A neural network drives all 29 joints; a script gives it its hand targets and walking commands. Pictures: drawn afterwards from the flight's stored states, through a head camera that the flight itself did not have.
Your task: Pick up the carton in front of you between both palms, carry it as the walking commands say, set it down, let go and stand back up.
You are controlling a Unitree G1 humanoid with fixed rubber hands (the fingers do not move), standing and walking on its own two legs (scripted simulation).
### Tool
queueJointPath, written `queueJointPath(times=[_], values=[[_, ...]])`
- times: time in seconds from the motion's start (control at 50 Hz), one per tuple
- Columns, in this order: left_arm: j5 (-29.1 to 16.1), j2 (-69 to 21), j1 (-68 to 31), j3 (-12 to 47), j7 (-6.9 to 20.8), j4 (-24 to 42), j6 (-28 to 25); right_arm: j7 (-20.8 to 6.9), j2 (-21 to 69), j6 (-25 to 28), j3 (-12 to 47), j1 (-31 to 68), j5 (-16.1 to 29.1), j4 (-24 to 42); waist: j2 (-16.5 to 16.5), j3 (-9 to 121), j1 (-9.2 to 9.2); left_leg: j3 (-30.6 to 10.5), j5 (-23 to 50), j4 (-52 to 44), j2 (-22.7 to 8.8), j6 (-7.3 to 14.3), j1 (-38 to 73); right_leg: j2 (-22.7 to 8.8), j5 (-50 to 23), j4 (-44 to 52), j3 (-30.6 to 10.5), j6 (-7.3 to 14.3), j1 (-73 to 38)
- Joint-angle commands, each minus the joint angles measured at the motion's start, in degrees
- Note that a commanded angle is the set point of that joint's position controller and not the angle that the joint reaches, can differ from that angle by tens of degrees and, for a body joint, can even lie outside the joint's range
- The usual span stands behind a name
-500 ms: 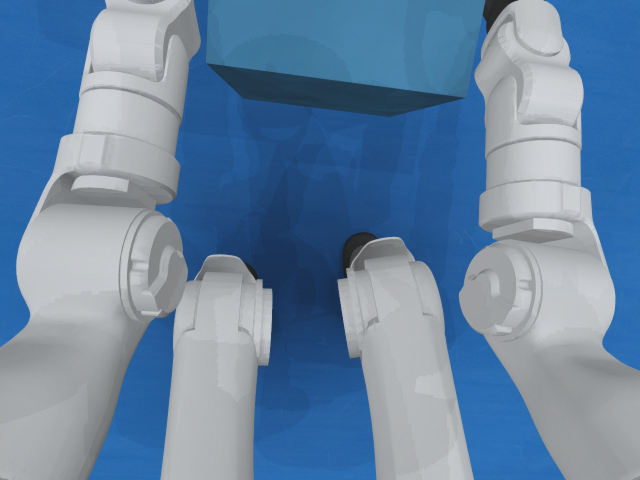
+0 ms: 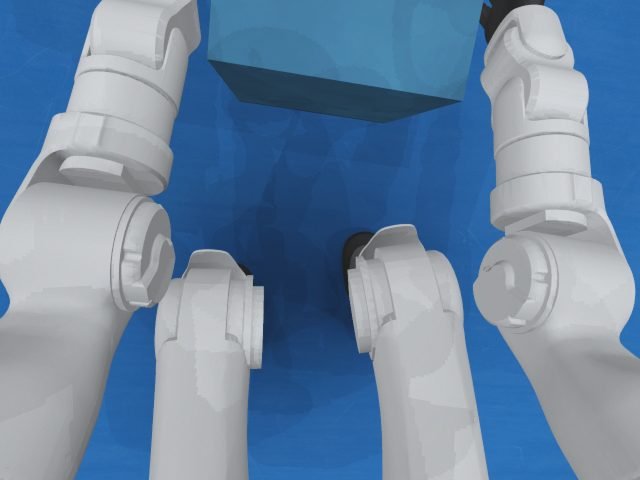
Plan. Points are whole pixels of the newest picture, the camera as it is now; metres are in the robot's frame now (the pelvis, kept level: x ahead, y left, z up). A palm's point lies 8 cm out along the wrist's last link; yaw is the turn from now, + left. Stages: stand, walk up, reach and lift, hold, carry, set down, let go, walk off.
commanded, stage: set down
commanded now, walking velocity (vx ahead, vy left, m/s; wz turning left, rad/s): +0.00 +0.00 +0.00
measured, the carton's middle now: (336, 2) +0.55 -0.09 -0.26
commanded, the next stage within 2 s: none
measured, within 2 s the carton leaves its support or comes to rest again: neither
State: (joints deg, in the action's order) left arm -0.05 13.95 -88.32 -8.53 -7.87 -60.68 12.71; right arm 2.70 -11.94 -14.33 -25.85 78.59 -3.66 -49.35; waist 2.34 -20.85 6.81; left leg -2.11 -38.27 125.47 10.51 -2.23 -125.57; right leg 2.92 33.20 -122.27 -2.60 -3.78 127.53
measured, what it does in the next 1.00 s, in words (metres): stands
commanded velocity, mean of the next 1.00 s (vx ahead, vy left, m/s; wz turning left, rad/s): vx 0.00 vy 0.00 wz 0.00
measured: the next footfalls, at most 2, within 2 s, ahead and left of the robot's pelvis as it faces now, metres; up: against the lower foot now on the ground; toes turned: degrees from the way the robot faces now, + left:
none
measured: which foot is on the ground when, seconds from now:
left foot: down 0.00-1.00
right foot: down 0.00-1.00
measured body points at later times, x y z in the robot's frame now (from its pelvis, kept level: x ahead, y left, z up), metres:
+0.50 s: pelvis -0.01 +0.00 -0.01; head +0.37 -0.02 +0.22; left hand +0.59 +0.06 -0.19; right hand +0.52 -0.24 -0.19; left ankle +0.09 +0.11 -0.35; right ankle +0.11 -0.13 -0.35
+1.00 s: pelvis -0.01 +0.00 -0.02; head +0.38 -0.03 +0.19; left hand +0.60 +0.10 -0.21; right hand +0.53 -0.28 -0.21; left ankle +0.09 +0.10 -0.35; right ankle +0.11 -0.13 -0.35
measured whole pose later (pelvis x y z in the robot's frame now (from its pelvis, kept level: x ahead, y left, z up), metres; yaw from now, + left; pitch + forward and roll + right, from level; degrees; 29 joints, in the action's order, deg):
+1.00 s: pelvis -0.01 +0.00 -0.02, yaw -1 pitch +34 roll -2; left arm -12.8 26.3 -93.0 3.5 -5.0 -64.4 7.1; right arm 3.9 -22.6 -3.3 -16.7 86.4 9.4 -64.5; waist 0.8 -29.3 6.5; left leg -0.9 -39.0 131.1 5.6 -0.7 -125.5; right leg -0.9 33.1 -127.3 1.0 -0.2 127.7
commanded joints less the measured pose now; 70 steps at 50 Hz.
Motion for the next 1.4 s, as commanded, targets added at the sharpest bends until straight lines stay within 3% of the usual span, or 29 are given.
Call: queueJointPath(times=[0.0, 0.36, 0.56, 0.62, 0.66, 0.7, 0.74, 0.78, 0.88, 0.96, 1.1, 1.2, 1.28, 1.38], values=[[-5.0, -48.6, -30.4, 14.2, 12.9, 6.7, -2.3, -15.2, 41.9, 2.4, 21.5, 39.3, 6.2, 5.4, 4.9, 62.1, 4.97, 3.5, 20.4, -10.1, -0.5, 1.8, 23.8, 2.2, -24.4, 5.4, 6.6, 2.4, -32.0], [1.8, -38.2, -22.8, 5.4, 15.5, -2.7, -0.3, -16.0, 34.8, 0.8, 12.7, 30.3, -0.1, -4.0, 4.6, 39.2, 2.38, 2.4, 9.6, -9.9, -1.8, 3.0, 17.1, 1.9, -11.4, 5.7, 4.9, 3.8, -23.9], [4.6, -30.6, -18.7, 2.7, 15.2, -5.1, 0.0, -15.5, 27.6, 1.2, 6.8, 24.3, -2.8, -7.8, 4.6, 34.0, 2.04, 1.5, 10.1, -9.2, -2.6, 3.0, 19.1, 1.4, -10.1, 4.1, 5.1, 3.5, -21.3], [3.6, -24.6, -19.5, 3.4, 13.7, -3.6, -1.5, -13.8, 22.2, 3.2, 5.1, 23.2, -2.2, -7.5, 4.5, 35.9, 2.70, 1.1, 12.4, -8.8, -3.2, 2.2, 21.2, 0.8, -12.7, 3.3, 5.5, 2.8, -22.7], [3.9, -12.3, -17.9, 2.1, 10.9, -3.3, -2.6, -10.7, 10.7, 4.8, 1.5, 20.0, -2.4, -9.2, 4.6, 38.6, 2.97, 1.0, 14.7, -8.6, -4.0, 1.3, 24.4, -0.1, -14.7, 2.7, 5.9, 1.9, -24.2], [3.5, 3.9, -16.2, 0.5, 6.6, -1.8, -4.3, -5.7, -6.2, 7.6, -1.9, 16.2, -2.3, -9.6, 4.4, 41.7, 3.72, 1.1, 18.1, -8.1, -4.4, 0.4, 28.2, -0.8, -17.7, 2.6, 6.3, 1.1, -25.6], [0.2, 12.7, -18.6, 2.2, 3.1, 0.2, -5.9, -1.1, -15.9, 10.6, -1.2, 17.9, 0.5, -8.9, 4.2, 47.6, 4.46, 0.3, 23.0, -6.8, -4.9, -0.2, 30.2, -0.8, -22.0, 2.2, 6.2, 1.0, -27.6], [-4.1, 14.5, -20.8, 5.0, 2.2, 0.8, -6.8, 0.4, -18.7, 12.3, 0.8, 19.5, 4.1, -9.8, 5.0, 52.9, 5.58, -0.5, 27.6, -5.5, -5.6, -0.5, 31.1, -1.1, -26.9, 1.3, 5.8, 1.5, -28.7], [-12.1, 13.7, -23.0, 11.4, 2.8, 2.7, -7.6, 1.0, -18.3, 13.3, 7.6, 21.2, 11.1, -10.9, 5.5, 63.7, 6.67, -0.2, 29.3, -4.1, -6.6, -0.4, 29.3, -2.5, -34.0, 0.7, 4.1, 2.5, -35.8], [-13.8, 15.8, -23.6, 12.5, 2.9, 3.4, -6.7, 1.4, -18.9, 11.9, 10.0, 22.0, 14.6, -8.4, 4.4, 70.3, 5.90, 1.7, 25.5, -4.5, -6.8, 0.2, 29.3, -2.4, -34.0, 1.7, 3.9, 2.6, -42.4], [-11.2, 19.1, -24.6, 8.6, 1.3, 7.4, -3.3, 3.9, -18.6, 7.5, 11.7, 24.0, 16.0, -1.1, 2.2, 83.7, 3.05, 5.2, 17.5, -9.8, -5.9, 1.4, 30.9, -1.3, -30.1, 6.9, 5.1, 2.7, -54.4], [-7.8, 17.5, -20.2, 4.6, 2.1, 2.7, -1.0, 4.6, -15.6, 4.9, 10.0, 20.6, 12.8, -3.1, 0.4, 74.2, 2.21, 5.1, 11.2, -15.7, -5.7, 2.0, 25.1, -0.9, -22.3, 13.2, 5.4, 2.4, -48.2], [-5.0, 15.7, -17.4, 1.6, 3.4, 0.9, -1.7, 3.6, -13.0, 5.3, 8.1, 18.7, 10.1, -3.5, 0.2, 70.1, 1.71, 4.6, 11.4, -19.3, -5.6, 2.0, 22.7, -0.6, -21.8, 16.6, 5.3, 1.9, -43.9], [-3.3, 15.0, -16.7, 0.3, 3.6, 3.0, -1.6, 3.0, -13.1, 5.0, 6.7, 16.7, 8.8, -1.2, 1.8, 75.3, 2.24, 4.7, 14.3, -23.7, -5.1, 1.6, 27.7, -0.2, -24.1, 20.8, 6.1, 1.6, -44.5]])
